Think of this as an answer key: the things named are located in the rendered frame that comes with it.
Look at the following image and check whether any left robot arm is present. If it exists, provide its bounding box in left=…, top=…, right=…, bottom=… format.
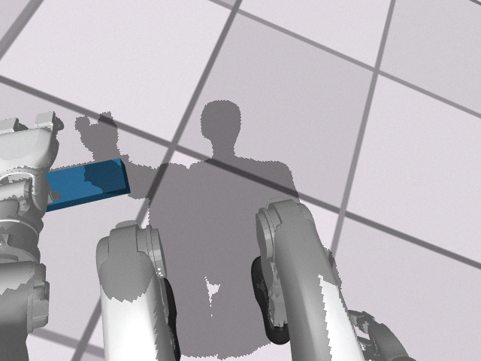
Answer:
left=0, top=168, right=50, bottom=361

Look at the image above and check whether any carton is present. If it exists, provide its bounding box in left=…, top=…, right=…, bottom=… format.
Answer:
left=46, top=158, right=131, bottom=212

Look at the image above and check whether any right robot hand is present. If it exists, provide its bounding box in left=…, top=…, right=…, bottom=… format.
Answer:
left=348, top=310, right=408, bottom=361

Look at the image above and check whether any right robot foot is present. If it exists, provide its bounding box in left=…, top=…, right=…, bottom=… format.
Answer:
left=251, top=256, right=290, bottom=345

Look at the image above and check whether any left robot hand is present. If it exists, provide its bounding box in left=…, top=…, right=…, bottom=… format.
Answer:
left=0, top=111, right=64, bottom=204

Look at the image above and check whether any left robot foot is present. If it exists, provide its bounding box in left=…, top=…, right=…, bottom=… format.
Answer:
left=164, top=278, right=180, bottom=361

